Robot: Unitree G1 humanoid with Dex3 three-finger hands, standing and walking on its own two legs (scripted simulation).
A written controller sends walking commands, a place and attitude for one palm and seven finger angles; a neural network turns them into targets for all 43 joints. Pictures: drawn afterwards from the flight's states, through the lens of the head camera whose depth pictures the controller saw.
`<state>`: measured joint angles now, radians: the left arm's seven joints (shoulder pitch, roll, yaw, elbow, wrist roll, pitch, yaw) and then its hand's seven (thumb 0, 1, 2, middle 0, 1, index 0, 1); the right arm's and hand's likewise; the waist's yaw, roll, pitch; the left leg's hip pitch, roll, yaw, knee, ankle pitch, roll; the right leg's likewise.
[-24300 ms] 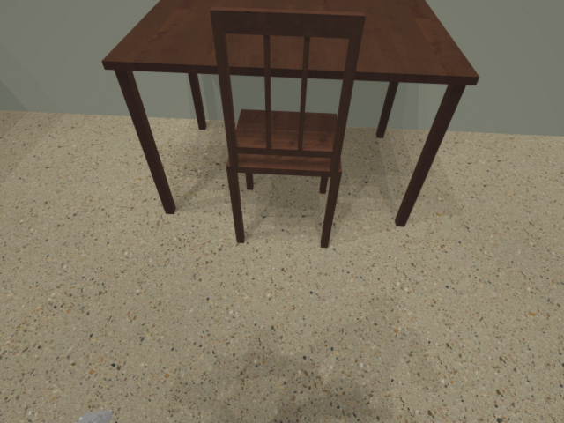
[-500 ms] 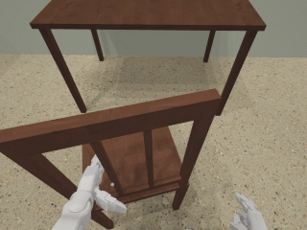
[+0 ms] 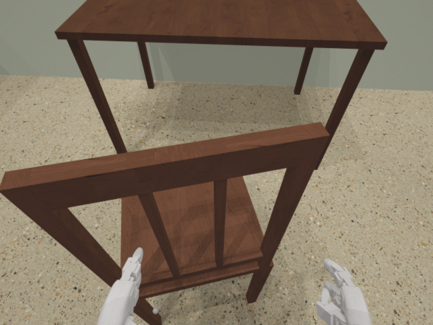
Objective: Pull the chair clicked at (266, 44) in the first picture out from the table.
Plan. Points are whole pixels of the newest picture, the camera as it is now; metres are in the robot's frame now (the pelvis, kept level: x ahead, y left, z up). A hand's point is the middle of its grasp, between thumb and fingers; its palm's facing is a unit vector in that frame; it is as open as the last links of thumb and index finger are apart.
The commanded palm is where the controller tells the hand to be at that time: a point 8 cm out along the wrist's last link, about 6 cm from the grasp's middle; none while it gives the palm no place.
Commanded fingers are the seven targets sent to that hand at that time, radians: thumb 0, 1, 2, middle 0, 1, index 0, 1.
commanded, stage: draw the fingers out of the gap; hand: left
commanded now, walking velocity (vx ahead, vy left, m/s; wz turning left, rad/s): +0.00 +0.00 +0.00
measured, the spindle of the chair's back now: (164, 241) +0.28 +0.11 +0.00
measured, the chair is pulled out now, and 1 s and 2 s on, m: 0.63 0.63 0.62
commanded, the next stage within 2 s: draw the hand back to the body in 0.24 s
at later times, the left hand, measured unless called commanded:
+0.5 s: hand out of the picture +0.14 +0.12 +0.02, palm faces +0.05 -1.00 +0.03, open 17.5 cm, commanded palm +0.10 +0.18 +0.03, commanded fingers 0.00 -0.55 0.20 0.00 0.00 0.00 0.00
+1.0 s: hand (105, 310) +0.15 +0.16 +0.08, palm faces -0.02 -0.96 -0.28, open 16.6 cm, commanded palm +0.12 +0.24 +0.13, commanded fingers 0.00 -0.08 0.43 -0.06 -0.10 -0.06 -0.10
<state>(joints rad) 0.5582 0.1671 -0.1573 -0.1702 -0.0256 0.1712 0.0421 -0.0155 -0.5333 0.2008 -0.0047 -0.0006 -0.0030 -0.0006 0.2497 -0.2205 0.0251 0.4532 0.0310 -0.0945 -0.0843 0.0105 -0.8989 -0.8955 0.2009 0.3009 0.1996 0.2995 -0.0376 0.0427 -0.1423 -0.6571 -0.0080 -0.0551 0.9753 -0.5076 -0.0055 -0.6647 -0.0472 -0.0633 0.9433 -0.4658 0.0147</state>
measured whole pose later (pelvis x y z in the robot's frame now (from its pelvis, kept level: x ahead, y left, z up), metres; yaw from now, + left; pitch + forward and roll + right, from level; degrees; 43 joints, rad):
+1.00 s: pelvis +0.00 -0.01 +0.01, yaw -1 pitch +6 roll -1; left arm 0.79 0.36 0.01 -0.51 -0.11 -0.01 0.02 -0.02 -0.38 0.28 -0.21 -0.11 -0.04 -0.04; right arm 0.24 -0.17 0.01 0.49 0.06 -0.07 -0.14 0.01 -0.90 -0.90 0.20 0.30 0.20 0.30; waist 0.00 0.06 -0.11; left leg -0.53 0.02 -0.05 0.93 -0.50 -0.02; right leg -0.54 -0.02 -0.06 0.88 -0.44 0.00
